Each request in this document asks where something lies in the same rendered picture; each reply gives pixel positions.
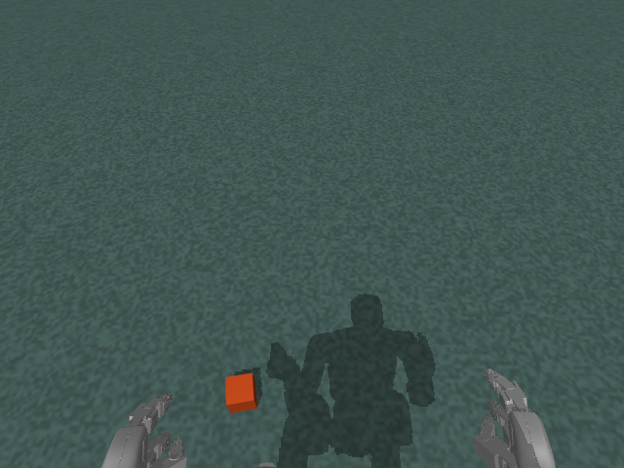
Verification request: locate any left robot hand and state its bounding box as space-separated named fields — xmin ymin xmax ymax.
xmin=101 ymin=393 xmax=187 ymax=468

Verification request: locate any right robot hand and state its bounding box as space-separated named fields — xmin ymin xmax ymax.
xmin=474 ymin=369 xmax=556 ymax=468

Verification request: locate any cube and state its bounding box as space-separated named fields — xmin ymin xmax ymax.
xmin=225 ymin=373 xmax=257 ymax=413

